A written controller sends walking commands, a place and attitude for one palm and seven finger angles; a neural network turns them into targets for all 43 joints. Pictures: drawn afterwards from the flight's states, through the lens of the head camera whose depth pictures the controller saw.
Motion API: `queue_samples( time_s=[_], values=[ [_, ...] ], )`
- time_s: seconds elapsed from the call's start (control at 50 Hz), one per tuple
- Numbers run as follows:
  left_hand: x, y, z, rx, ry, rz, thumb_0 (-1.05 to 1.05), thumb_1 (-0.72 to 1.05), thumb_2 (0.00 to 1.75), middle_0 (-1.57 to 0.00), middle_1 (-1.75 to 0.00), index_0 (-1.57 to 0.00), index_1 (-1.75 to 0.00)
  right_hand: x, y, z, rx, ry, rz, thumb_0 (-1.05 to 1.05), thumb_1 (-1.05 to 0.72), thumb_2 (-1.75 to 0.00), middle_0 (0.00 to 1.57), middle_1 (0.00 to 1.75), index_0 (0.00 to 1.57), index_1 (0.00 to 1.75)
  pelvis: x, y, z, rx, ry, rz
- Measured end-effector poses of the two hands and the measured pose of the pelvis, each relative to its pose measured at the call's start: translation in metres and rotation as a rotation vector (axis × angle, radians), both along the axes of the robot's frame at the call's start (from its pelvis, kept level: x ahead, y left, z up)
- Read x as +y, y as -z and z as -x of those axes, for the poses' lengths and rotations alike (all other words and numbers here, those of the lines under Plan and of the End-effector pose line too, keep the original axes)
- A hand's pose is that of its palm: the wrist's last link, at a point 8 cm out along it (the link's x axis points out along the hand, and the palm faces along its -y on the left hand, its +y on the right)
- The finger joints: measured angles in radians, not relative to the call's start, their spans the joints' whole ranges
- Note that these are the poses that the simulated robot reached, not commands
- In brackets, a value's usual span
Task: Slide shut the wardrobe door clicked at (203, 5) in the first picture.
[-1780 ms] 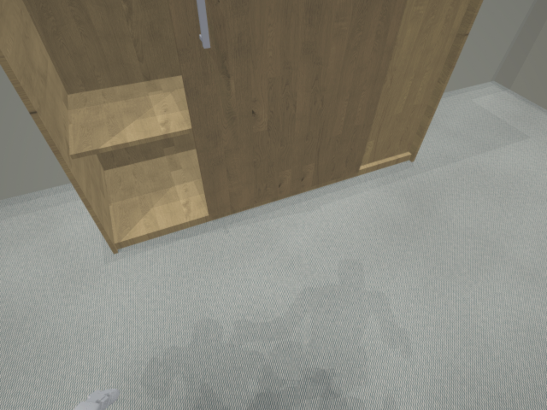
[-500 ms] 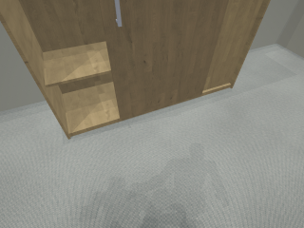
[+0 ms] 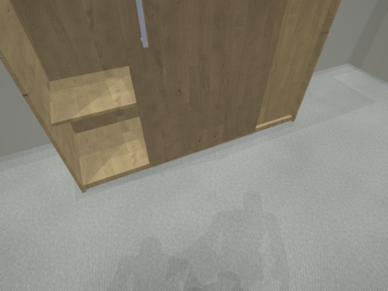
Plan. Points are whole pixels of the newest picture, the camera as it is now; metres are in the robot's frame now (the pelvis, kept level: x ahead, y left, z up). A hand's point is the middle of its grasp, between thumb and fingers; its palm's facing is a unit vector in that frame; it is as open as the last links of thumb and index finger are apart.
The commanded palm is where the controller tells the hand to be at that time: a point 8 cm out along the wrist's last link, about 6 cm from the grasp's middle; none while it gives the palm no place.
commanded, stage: walk to a spot facing it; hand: right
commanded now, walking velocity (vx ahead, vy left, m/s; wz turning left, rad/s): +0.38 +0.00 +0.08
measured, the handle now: (140, 20) +1.02 +0.26 +0.17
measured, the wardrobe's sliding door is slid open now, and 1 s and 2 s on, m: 0.42 0.42 0.42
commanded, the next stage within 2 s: turn to face it in 0.38 s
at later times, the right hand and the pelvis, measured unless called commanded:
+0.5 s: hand (252, 236) +0.33 -0.15 -0.19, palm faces -0.14 +0.98 -0.17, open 7.3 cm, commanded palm none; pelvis +0.20 +0.01 -0.03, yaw +7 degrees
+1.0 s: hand (267, 206) +0.42 -0.21 -0.18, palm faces -0.21 +0.96 -0.17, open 7.4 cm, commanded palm none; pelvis +0.33 -0.03 +0.00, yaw +18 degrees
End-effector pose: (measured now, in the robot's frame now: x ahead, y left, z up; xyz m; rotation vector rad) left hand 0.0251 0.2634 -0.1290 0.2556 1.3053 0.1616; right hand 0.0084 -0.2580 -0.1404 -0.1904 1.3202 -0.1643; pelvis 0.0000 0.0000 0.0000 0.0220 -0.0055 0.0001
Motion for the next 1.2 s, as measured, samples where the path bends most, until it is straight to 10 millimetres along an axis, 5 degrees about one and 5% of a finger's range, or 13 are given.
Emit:
queue_samples(
  time_s=[0.1, 0.18, 0.3, 0.4, 0.46, 0.52, 0.7, 0.84, 0.98, 1.2],
  values=[
    [-0.032, 0.004, 0.005, 0.030, -0.062, 0.014, 0.01, 0.91, 0.90, -0.20, -0.30, -0.20, -0.30, 0.004, 0.019, 0.014, 0.130, 0.022, -0.073, 0.01, -0.90, -0.90, 0.20, 0.30, 0.21, 0.30, -0.018, 0.006, -0.030, 0.003, -0.032, 0.009],
    [-0.057, -0.002, 0.025, 0.086, -0.152, 0.030, 0.00, 0.91, 0.90, -0.20, -0.30, -0.20, -0.30, 0.005, 0.016, -0.015, 0.179, -0.020, -0.097, 0.01, -0.91, -0.90, 0.20, 0.30, 0.20, 0.30, -0.023, 0.001, -0.057, 0.006, -0.048, 0.000],
    [-0.090, -0.014, 0.056, 0.291, -0.250, 0.075, 0.00, 0.91, 0.90, -0.20, -0.30, -0.20, -0.30, 0.013, 0.013, -0.119, 0.065, -0.072, -0.111, 0.01, -0.91, -0.90, 0.20, 0.30, 0.20, 0.30, -0.020, -0.003, -0.101, 0.009, -0.067, -0.008],
    [-0.102, -0.012, 0.052, 0.411, -0.331, 0.115, 0.01, 0.91, 0.90, -0.20, -0.30, -0.20, -0.30, 0.033, 0.017, -0.230, -0.054, -0.152, -0.106, 0.01, -0.91, -0.90, 0.20, 0.30, 0.20, 0.30, -0.009, 0.007, -0.147, 0.006, -0.101, -0.009],
    [-0.097, 0.000, 0.032, 0.449, -0.366, 0.132, 0.01, 0.91, 0.90, -0.20, -0.30, -0.20, -0.30, 0.049, 0.023, -0.291, -0.129, -0.190, -0.092, 0.01, -0.91, -0.90, 0.20, 0.30, 0.20, 0.30, 0.003, 0.020, -0.182, -0.003, -0.117, -0.006],
    [-0.080, 0.016, -0.010, 0.424, -0.371, 0.135, 0.01, 0.91, 0.90, -0.20, -0.30, -0.20, -0.30, 0.058, 0.026, -0.328, -0.188, -0.184, -0.075, 0.00, -0.91, -0.90, 0.20, 0.30, 0.20, 0.30, 0.014, 0.029, -0.211, -0.014, -0.125, -0.002],
    [-0.023, 0.016, -0.227, -0.042, -0.271, 0.046, 0.01, 0.93, 0.90, -0.20, -0.30, -0.20, -0.30, 0.050, 0.010, -0.348, -0.071, -0.183, -0.035, 0.00, -0.93, -0.90, 0.20, 0.30, 0.20, 0.30, 0.012, 0.008, -0.263, -0.005, -0.173, -0.006],
    [-0.021, -0.003, -0.317, -0.214, -0.236, -0.010, 0.01, 0.95, 0.90, -0.20, -0.30, -0.20, -0.30, 0.023, 0.018, -0.370, -0.015, -0.182, -0.057, 0.01, -0.92, -0.90, 0.20, 0.30, 0.21, 0.30, -0.012, 0.010, -0.300, 0.004, -0.240, -0.014],
    [-0.053, -0.014, -0.325, -0.192, -0.266, -0.015, 0.01, 0.92, 0.90, -0.20, -0.30, -0.20, -0.30, 0.001, 0.017, -0.412, -0.002, -0.219, -0.067, 0.01, -0.91, -0.90, 0.20, 0.30, 0.20, 0.30, -0.031, 0.003, -0.328, 0.002, -0.304, -0.018],
    [-0.061, -0.005, -0.265, -0.063, -0.448, 0.017, 0.00, 0.93, 0.90, -0.20, -0.30, -0.20, -0.30, 0.013, -0.002, -0.462, 0.008, -0.355, -0.020, 0.01, -0.91, -0.90, 0.20, 0.30, 0.20, 0.30, -0.030, -0.006, -0.341, 0.019, -0.397, 0.002]
  ],
)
